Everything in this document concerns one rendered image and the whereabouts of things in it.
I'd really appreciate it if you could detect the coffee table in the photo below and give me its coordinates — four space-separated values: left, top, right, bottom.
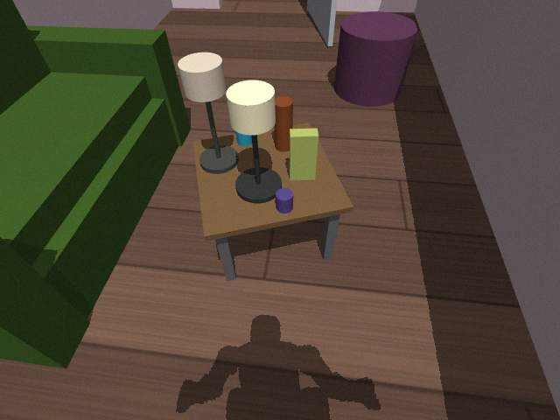
193 122 354 281

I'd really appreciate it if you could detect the desk lamp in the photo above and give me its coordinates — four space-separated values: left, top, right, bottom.
178 52 239 174
226 80 282 203

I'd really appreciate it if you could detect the sofa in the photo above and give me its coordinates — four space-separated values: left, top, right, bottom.
0 0 191 369

